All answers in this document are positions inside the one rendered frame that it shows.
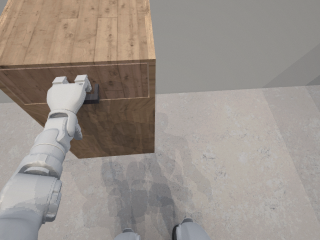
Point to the left robot hand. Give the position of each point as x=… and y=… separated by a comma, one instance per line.
x=69, y=96

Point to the robot left forearm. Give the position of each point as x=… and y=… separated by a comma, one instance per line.
x=50, y=147

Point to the drawer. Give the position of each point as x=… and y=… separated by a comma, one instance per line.
x=116, y=81

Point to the robot right shin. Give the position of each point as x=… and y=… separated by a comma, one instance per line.
x=187, y=220

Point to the cabinet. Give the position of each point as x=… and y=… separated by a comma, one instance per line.
x=52, y=33

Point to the handle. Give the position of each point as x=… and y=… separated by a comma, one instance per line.
x=93, y=98

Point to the robot shin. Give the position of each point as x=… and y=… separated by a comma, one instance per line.
x=187, y=220
x=128, y=230

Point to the left robot upper arm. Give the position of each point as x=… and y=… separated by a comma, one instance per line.
x=30, y=201

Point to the robot left shin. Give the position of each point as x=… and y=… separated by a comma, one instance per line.
x=128, y=230

